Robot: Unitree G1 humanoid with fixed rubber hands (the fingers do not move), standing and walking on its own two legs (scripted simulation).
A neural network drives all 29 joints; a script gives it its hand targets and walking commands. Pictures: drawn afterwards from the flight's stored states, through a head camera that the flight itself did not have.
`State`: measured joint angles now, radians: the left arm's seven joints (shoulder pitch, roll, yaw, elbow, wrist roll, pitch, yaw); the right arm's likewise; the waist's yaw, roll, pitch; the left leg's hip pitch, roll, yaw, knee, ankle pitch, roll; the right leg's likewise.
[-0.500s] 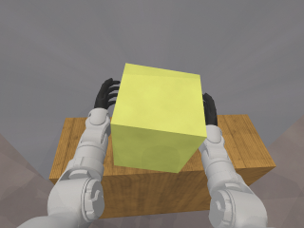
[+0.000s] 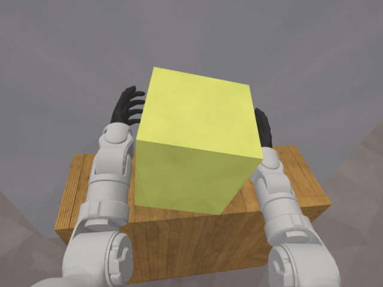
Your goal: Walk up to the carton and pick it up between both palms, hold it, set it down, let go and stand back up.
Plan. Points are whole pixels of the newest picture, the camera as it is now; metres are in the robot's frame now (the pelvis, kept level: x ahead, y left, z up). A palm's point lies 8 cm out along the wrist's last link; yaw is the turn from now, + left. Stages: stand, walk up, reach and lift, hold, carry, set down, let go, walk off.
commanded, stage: reach and lift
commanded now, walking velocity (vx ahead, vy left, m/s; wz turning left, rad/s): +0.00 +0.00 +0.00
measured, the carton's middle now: (189, 147) +0.39 +0.00 +0.09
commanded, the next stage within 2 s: hold in 1.46 s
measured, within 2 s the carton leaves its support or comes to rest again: neither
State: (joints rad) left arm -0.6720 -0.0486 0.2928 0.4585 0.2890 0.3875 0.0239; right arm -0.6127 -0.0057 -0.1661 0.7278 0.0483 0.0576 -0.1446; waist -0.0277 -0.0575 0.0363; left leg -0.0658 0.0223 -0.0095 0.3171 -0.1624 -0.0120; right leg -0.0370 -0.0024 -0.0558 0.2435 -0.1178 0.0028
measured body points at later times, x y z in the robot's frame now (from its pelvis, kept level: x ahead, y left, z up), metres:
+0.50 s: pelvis -0.01 +0.00 +0.00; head -0.04 +0.03 +0.45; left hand +0.39 +0.15 +0.18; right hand +0.37 -0.15 +0.16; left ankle +0.01 +0.12 -0.75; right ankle +0.02 -0.12 -0.75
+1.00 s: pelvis -0.01 +0.00 +0.00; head -0.05 +0.02 +0.45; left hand +0.39 +0.15 +0.20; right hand +0.38 -0.16 +0.18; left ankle +0.01 +0.12 -0.75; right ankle +0.02 -0.12 -0.75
